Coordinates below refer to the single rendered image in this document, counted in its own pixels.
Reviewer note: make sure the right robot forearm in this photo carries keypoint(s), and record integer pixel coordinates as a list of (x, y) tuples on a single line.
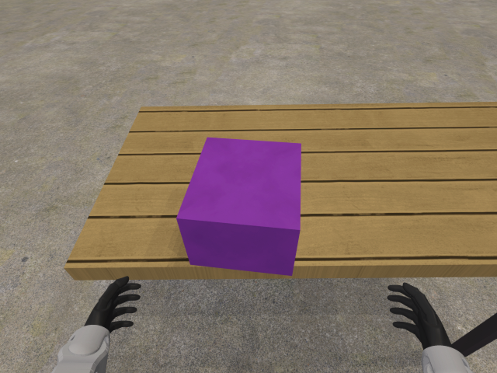
[(443, 359)]

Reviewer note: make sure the left robot forearm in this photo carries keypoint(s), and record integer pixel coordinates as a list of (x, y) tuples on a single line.
[(85, 352)]

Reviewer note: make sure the robot left hand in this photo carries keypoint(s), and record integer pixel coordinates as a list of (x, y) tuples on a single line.
[(104, 312)]

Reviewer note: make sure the table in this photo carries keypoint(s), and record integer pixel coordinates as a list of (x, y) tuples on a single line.
[(387, 190)]

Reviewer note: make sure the robot right hand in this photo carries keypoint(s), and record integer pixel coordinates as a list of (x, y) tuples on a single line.
[(428, 327)]

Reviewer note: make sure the carton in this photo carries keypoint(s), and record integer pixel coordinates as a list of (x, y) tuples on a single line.
[(242, 208)]

